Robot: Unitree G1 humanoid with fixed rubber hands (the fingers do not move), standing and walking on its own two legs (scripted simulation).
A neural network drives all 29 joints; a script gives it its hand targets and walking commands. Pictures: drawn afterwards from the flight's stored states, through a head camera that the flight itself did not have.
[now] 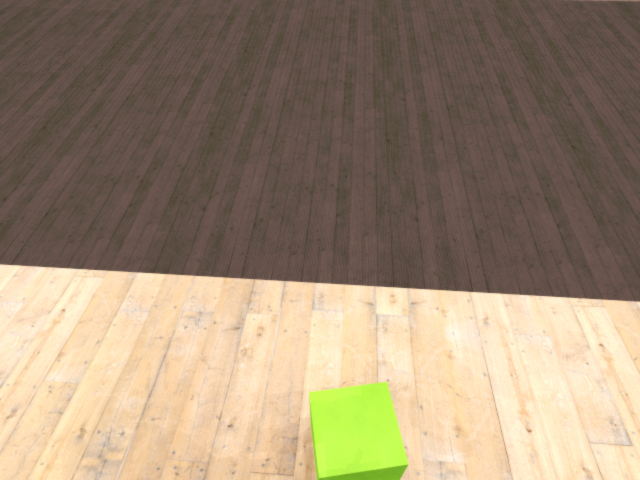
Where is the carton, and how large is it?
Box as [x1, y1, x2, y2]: [309, 382, 408, 479]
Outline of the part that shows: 386,382 309,392 311,428 317,479 400,478 408,464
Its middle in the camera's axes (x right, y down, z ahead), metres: +0.09 +0.54 +1.05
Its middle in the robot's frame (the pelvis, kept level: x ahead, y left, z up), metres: +0.38 -0.06 -0.66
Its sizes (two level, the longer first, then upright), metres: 0.210 0.200 0.250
